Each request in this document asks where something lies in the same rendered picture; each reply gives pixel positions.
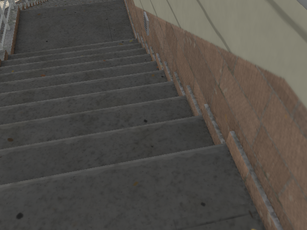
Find stairs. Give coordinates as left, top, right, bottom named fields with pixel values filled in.
left=24, top=0, right=112, bottom=10
left=0, top=38, right=215, bottom=185

